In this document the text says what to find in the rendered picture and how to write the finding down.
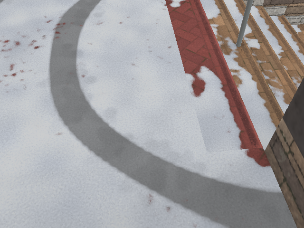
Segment stairs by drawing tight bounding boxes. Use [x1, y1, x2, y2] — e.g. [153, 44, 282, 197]
[200, 0, 304, 150]

